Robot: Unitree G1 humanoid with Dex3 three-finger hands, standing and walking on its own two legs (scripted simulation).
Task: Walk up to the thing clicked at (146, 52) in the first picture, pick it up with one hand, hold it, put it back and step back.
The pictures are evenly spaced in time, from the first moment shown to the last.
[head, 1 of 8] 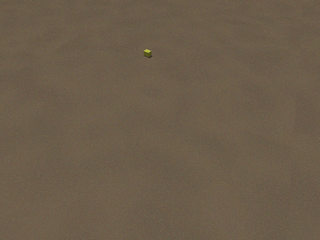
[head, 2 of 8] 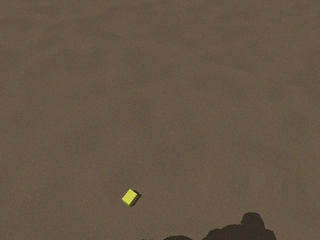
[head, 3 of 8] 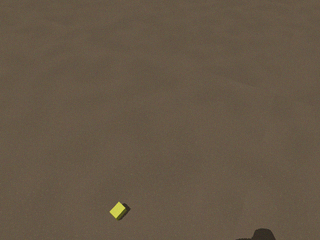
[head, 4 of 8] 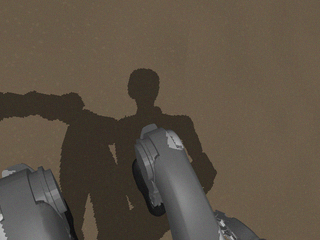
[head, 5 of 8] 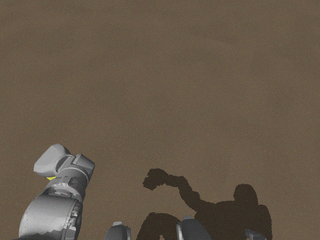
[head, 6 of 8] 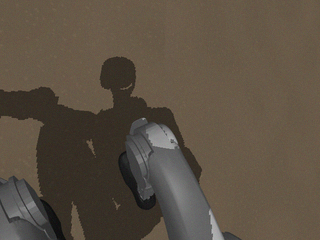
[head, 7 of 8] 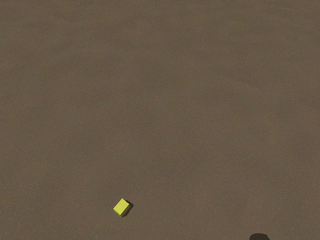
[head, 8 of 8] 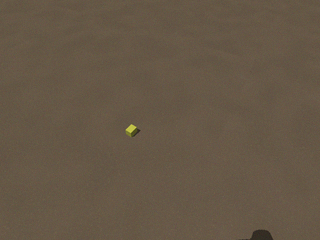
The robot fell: no
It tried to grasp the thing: yes
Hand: left
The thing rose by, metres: 0.66
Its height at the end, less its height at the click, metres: +0.00
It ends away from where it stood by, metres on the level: 0.01
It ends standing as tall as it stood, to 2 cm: yes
